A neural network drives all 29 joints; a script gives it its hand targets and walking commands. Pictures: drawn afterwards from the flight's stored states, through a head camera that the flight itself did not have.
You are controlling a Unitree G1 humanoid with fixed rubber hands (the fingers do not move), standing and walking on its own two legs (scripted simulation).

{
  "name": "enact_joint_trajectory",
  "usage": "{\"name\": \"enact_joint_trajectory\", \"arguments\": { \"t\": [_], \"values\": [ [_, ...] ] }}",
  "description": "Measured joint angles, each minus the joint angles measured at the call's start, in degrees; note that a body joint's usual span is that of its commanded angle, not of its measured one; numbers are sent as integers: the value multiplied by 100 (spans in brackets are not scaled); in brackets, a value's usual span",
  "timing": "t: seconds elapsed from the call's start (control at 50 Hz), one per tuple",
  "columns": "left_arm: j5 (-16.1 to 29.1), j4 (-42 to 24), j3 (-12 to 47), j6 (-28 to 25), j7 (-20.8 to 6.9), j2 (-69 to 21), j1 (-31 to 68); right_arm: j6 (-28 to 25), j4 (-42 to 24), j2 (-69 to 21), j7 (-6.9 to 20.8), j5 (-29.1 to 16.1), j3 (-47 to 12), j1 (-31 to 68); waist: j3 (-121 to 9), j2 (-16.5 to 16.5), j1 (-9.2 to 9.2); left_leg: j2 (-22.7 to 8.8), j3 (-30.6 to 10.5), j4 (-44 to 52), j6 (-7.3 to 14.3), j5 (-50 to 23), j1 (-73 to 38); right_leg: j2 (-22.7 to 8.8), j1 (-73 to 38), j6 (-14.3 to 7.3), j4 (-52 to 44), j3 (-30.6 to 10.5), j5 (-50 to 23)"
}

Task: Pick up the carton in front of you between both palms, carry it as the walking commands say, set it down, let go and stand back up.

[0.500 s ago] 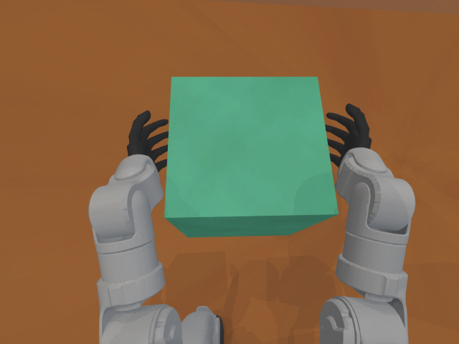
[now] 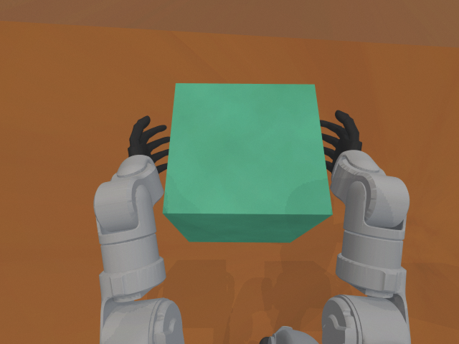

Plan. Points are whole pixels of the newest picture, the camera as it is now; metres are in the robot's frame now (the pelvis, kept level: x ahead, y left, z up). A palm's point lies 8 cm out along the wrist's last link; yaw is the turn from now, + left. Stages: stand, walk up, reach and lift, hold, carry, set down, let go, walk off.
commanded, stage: carry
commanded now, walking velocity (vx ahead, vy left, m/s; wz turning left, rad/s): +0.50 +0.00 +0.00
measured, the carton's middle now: (241, 175) +0.38 +0.01 +0.08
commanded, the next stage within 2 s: none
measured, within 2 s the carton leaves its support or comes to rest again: neither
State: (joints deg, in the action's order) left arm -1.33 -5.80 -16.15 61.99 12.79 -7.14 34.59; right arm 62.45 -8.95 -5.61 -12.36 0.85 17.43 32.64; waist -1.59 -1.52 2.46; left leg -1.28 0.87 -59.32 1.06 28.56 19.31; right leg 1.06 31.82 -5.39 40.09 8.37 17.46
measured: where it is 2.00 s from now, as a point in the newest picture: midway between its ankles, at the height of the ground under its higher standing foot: (231, 134)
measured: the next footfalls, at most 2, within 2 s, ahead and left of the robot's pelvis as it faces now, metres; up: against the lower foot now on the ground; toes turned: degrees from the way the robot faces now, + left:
left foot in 0.32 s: +0.38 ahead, +0.13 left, +0.02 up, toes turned +5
right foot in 0.70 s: +0.63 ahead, -0.07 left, +0.04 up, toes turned -6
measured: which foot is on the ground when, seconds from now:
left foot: up 0.00-0.30, down 0.32-0.74, up 0.76-1.00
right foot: down 0.00-0.34, up 0.36-0.68, down 0.70-1.00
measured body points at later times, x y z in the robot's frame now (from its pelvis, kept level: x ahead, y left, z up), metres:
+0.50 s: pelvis +0.31 +0.05 +0.04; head +0.35 +0.05 +0.49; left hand +0.69 +0.18 +0.15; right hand +0.66 -0.13 +0.16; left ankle +0.34 +0.13 -0.69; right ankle +0.27 -0.07 -0.59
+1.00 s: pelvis +0.62 +0.02 +0.07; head +0.66 +0.02 +0.52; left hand +0.98 +0.19 +0.21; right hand +1.00 -0.12 +0.21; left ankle +0.72 +0.15 -0.60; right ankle +0.58 -0.07 -0.67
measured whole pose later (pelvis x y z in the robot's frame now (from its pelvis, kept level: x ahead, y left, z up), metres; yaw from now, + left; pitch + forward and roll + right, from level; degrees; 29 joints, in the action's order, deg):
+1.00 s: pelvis +0.62 +0.02 +0.07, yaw +0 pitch +5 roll +0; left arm 0.4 -8.5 -15.5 63.4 12.9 -7.6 33.3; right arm 62.2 -8.6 -6.7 -12.6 3.1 19.6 34.0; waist -1.3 -0.9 4.3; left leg -3.3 2.1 -56.0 1.1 18.0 42.1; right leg -0.2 14.5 -3.0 27.3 6.5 22.7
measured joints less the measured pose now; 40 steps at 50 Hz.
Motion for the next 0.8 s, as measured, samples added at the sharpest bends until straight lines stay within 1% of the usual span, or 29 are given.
{"name": "enact_joint_trajectory", "arguments": {
  "t": [0.02,0.04,0.06,0.1,0.16,0.22,0.26,0.28,0.3,0.32,0.34,0.36,0.38,0.4,0.42,0.44,0.46,0.5,0.54,0.62,0.66,0.7,0.72,0.74,0.78,0.8],
  "values": [
    [38,26,40,65,-17,-27,-29,13,68,5,-2,37,75,-10,12,46,107,95,-87,-820,39,-17,391,7,-140,-2,-60,-29,136],
    [92,12,72,125,-41,-54,-86,21,127,-14,2,78,155,-10,32,76,194,151,-113,-1369,75,-75,748,9,-304,17,-184,-59,209],
    [123,-32,92,166,-44,-76,-154,24,167,-52,9,116,228,-2,56,93,255,169,-105,-1638,102,-161,1063,2,-481,66,-344,-87,225],
    [141,-149,87,186,-3,-94,-256,28,159,-147,22,175,304,28,111,104,308,128,-57,-1615,112,-343,1586,-25,-835,104,-655,-131,265],
    [210,-328,86,161,18,-71,-267,-19,11,-196,10,219,279,48,150,103,312,-16,35,-852,56,-622,2117,-80,-1324,150,-1025,-185,396],
    [234,-410,126,143,31,-40,-174,-61,-118,-139,-17,228,216,63,87,94,272,-147,115,517,18,-1002,2217,-124,-1790,260,-1301,-236,597],
    [197,-371,142,164,33,-35,-106,-58,-91,-78,-19,233,189,83,-9,117,188,-139,240,1405,31,-1196,2043,-185,-2093,369,-1368,-268,819],
    [164,-335,133,192,26,-28,-79,-46,-27,-56,-14,232,178,111,-61,156,117,-85,352,1797,57,-1295,1877,-248,-2228,433,-1315,-290,981],
    [126,-296,107,225,10,-12,-60,-29,74,-40,-10,226,161,165,-107,196,22,-3,500,2183,97,-1384,1635,-329,-2322,483,-1128,-318,1187],
    [76,-245,71,249,-2,29,-43,-18,210,-39,-8,212,136,240,-139,240,-96,73,603,2356,155,-1601,1431,-430,-2310,507,-702,-356,1404],
    [29,-169,21,240,-7,93,-47,-24,354,-60,-13,194,86,302,-152,288,-224,125,678,2150,194,-1574,1392,-538,-2093,501,36,-435,1332],
    [-15,-79,-42,224,-6,154,-75,-10,477,-105,-20,187,29,331,-147,277,-367,150,700,1970,221,-1370,1340,-489,-1765,495,959,-636,1214],
    [-34,21,-119,225,-1,185,-97,32,549,-158,-16,176,-2,314,-128,242,-481,163,688,1928,239,-1177,1235,-366,-1392,456,1881,-805,1161],
    [-30,107,-204,241,-5,180,-110,79,582,-201,2,149,-14,263,-101,207,-568,167,663,1987,247,-1046,1098,-256,-1016,410,2651,-871,1097],
    [-33,171,-283,253,-18,149,-118,115,579,-232,33,107,-17,190,-70,183,-632,166,635,2108,236,-983,944,-183,-666,364,3169,-865,991],
    [-45,210,-346,251,-35,102,-126,133,547,-254,63,68,-15,110,-37,170,-672,159,610,2260,200,-972,783,-146,-351,323,3428,-828,869],
    [-64,216,-384,237,-51,46,-133,123,504,-266,63,61,-7,38,-1,168,-686,153,594,2415,191,-956,621,-138,-71,289,3487,-782,761],
    [-100,153,-402,175,-69,-40,-152,65,393,-278,65,15,17,-49,64,169,-683,139,571,2697,191,-902,309,-174,405,260,3294,-692,591],
    [-103,27,-365,86,-59,-66,-180,-16,276,-273,69,-36,10,-70,99,180,-664,137,551,2933,176,-822,16,-248,765,278,2858,-624,444],
    [-34,-227,-246,-26,-11,20,-231,-116,92,-260,73,-70,-75,-14,40,190,-599,138,505,3278,75,-556,-562,-376,952,310,1300,-498,142],
    [-4,-257,-201,-31,4,81,-223,-97,48,-254,61,-30,-112,23,-43,147,-528,95,470,3310,-10,-320,-838,-343,773,281,498,-362,28],
    [-7,-155,-159,-13,0,107,-122,-34,33,-208,33,40,-102,60,-115,57,-383,-34,412,2977,-96,72,-1020,-184,352,199,-248,-112,-148],
    [-16,-49,-133,-21,-5,89,-44,-8,47,-143,16,63,-80,78,-123,-26,-269,-150,368,2483,-106,275,-966,-107,199,118,-303,-8,-411],
    [-18,63,-87,-27,-4,64,25,0,81,-69,2,72,-41,72,-125,-70,-154,-224,266,1681,-80,177,-718,-66,157,61,-102,55,-337],
    [2,204,7,54,-6,-2,56,17,208,28,-20,111,64,37,-112,5,76,-62,-50,-166,-14,64,21,-45,-5,4,55,39,31],
    [39,216,39,117,-21,-33,20,34,280,33,-21,134,139,40,-92,45,156,25,-118,-901,31,-2,405,-42,-142,1,-21,12,142]
  ]
}}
